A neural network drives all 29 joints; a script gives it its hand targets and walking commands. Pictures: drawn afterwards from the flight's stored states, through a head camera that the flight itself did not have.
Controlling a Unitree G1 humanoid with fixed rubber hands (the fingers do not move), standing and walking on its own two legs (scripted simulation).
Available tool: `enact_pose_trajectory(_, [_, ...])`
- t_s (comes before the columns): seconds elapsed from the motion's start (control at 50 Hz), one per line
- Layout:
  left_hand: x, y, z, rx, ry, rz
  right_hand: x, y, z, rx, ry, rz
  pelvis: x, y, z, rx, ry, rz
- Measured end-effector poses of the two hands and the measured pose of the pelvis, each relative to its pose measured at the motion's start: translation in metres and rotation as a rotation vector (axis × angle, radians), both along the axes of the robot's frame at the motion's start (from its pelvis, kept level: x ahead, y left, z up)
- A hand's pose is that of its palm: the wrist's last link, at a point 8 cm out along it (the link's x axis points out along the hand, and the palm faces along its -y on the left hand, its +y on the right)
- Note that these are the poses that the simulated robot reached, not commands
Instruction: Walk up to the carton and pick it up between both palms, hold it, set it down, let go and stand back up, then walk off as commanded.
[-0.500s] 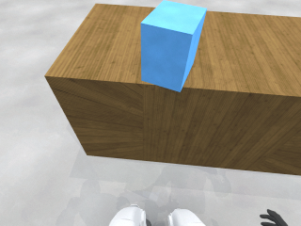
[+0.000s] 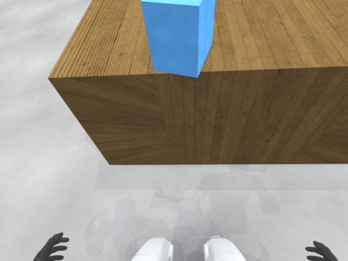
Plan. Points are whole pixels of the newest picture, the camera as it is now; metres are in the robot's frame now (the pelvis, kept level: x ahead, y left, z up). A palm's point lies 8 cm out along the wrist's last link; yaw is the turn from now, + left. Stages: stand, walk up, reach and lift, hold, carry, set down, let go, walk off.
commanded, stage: walk off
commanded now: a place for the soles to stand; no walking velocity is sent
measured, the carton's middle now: (182, 26) +0.79 -0.03 +0.10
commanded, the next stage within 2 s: none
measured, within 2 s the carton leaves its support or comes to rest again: neither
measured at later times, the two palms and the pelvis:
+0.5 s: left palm out of the picture +0.09 +0.24 -0.12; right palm out of the picture +0.02 -0.40 -0.07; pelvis -0.05 -0.06 -0.01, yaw -5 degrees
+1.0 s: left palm out of the picture +0.01 +0.32 -0.07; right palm out of the picture +0.04 -0.33 -0.11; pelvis -0.08 -0.03 -0.01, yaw +5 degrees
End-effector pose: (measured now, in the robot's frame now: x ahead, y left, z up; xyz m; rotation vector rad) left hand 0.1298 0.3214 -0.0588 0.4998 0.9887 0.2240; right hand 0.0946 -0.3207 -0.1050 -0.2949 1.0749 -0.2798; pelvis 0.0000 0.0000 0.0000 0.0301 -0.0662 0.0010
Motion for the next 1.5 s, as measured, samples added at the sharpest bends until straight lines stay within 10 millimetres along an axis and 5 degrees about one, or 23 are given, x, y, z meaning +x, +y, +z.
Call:
enact_pose_trajectory(0.14, [-0.001, 0.003, -0.022, -0.080, -0.003, 0.000, -0.005, 0.007, 0.029, -0.081, -0.048, 0.008, -0.009, 0.012, 0.001, -0.026, -0.006, -0.008])
enact_pose_trajectory(0.34, [-0.021, -0.027, -0.056, -0.145, 0.081, -0.018, -0.036, -0.032, 0.060, -0.185, -0.037, -0.028, -0.026, -0.013, 0.003, -0.044, 0.002, -0.064])
enact_pose_trajectory(0.48, [-0.037, -0.072, -0.061, -0.119, 0.100, -0.054, -0.073, -0.077, 0.038, -0.139, -0.002, -0.060, -0.047, -0.057, -0.006, -0.011, -0.002, -0.098])
enact_pose_trajectory(0.58, [-0.053, -0.085, -0.038, -0.065, 0.087, -0.045, -0.084, -0.089, 0.017, -0.078, 0.006, -0.060, -0.059, -0.077, -0.003, 0.001, -0.025, -0.077])
enact_pose_trajectory(0.7, [-0.063, -0.073, -0.002, 0.025, 0.049, -0.037, -0.086, -0.078, -0.006, 0.013, 0.034, -0.023, -0.068, -0.079, 0.002, -0.028, -0.009, -0.028])
enact_pose_trajectory(0.82, [-0.082, -0.052, 0.009, 0.069, 0.012, 0.011, -0.075, -0.056, -0.020, 0.063, 0.047, 0.038, -0.074, -0.069, -0.001, -0.056, -0.011, 0.016])
enact_pose_trajectory(1.0, [-0.119, -0.005, -0.014, 0.016, 0.018, 0.096, -0.059, -0.012, -0.008, 0.024, 0.059, 0.128, -0.083, -0.027, -0.005, -0.086, -0.009, 0.084])
enact_pose_trajectory(1.14, [-0.137, 0.024, -0.042, -0.059, 0.086, 0.140, -0.065, 0.014, 0.023, -0.050, 0.050, 0.120, -0.087, 0.008, 0.000, -0.100, -0.008, 0.049])
enact_pose_trajectory(1.32, [-0.137, 0.019, -0.065, -0.115, 0.130, 0.107, -0.084, 0.010, 0.044, -0.117, 0.025, 0.070, -0.093, 0.015, 0.001, -0.082, -0.004, 0.014])
enact_pose_trajectory(1.5, [-0.130, -0.004, -0.054, -0.074, 0.104, 0.060, -0.105, -0.014, 0.028, -0.072, 0.017, 0.029, -0.102, -0.009, -0.003, -0.053, -0.012, -0.020])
